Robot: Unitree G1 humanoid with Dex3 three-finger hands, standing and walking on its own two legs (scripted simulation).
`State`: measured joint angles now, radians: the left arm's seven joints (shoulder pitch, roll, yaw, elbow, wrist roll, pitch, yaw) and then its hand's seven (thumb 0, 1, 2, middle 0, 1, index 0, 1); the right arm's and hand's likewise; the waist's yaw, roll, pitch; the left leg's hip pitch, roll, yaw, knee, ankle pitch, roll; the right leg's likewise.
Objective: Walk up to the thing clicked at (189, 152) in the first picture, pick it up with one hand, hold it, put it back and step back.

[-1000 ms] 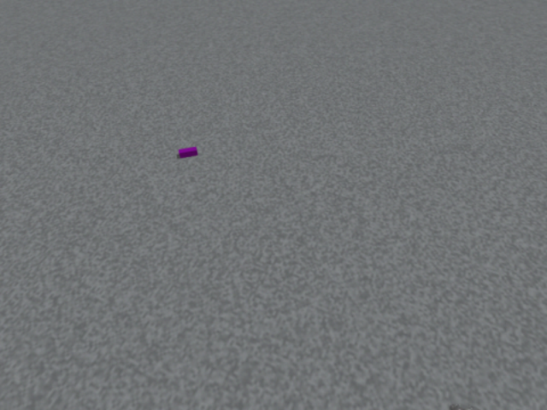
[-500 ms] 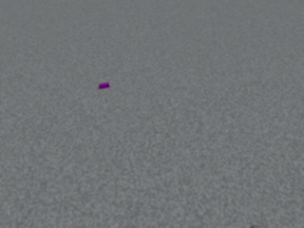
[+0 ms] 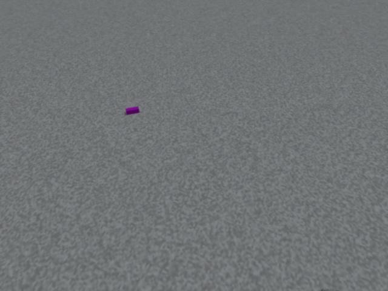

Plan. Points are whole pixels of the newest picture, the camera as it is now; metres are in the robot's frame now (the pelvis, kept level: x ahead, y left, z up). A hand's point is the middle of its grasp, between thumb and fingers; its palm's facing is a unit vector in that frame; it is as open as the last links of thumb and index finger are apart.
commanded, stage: stand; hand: left
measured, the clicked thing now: (132, 110) +1.42 +0.50 -0.76
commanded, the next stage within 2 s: walk up in 0.12 s
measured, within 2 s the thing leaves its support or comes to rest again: neither
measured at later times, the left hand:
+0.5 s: hand out of the picture +0.05 +0.34 -0.17, palm faces +0.11 -0.91 -0.40, open 7.4 cm
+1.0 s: hand (73, 203) +0.35 +0.37 -0.14, palm faces +0.12 -0.90 -0.42, open 7.3 cm
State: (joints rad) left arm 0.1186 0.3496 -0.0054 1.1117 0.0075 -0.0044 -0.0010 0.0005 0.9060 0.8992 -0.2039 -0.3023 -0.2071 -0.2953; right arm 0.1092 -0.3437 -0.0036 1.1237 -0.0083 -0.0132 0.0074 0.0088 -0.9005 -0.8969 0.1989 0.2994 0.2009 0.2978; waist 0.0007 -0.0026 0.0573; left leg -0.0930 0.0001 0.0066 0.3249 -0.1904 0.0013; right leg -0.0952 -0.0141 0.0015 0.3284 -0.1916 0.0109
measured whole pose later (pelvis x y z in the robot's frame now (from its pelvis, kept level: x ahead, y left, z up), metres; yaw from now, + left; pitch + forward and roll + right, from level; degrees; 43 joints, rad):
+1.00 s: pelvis +0.31 +0.07 -0.03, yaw +9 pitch -2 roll +0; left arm 0.23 0.43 0.09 0.92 0.03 -0.07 -0.08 0.00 0.91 0.90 -0.20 -0.30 -0.21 -0.30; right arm 0.36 -0.43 -0.07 0.90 -0.01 -0.06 0.06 0.01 -0.90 -0.90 0.20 0.30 0.20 0.30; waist -0.01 0.05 0.04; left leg -0.10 0.04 0.00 0.71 -0.48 0.02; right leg -0.38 -0.06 -0.08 0.61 -0.18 -0.01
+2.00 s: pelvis +0.71 +0.12 -0.01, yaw +9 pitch -3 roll +0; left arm 0.28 0.39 0.04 0.85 0.00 -0.08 -0.05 0.00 0.90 0.90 -0.21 -0.30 -0.21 -0.30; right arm 0.29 -0.43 -0.05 0.89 -0.01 -0.05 0.07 0.01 -0.90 -0.90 0.20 0.30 0.20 0.30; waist 0.01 0.06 0.07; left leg -0.45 0.07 0.01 0.94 -0.36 0.02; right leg -0.25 -0.04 -0.09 0.52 -0.23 -0.03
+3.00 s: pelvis +1.00 +0.20 -0.03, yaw +8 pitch -3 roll +0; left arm 0.27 0.42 0.01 0.90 0.00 -0.01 -0.01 0.00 0.90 0.90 -0.20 -0.30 -0.21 -0.30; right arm 0.20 -0.40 -0.05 0.90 -0.01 -0.05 0.03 0.01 -0.90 -0.90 0.20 0.30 0.20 0.30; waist 0.03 -0.02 0.10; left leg -0.41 0.04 0.05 0.68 -0.23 0.02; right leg -0.33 -0.07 -0.02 0.84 -0.50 -0.02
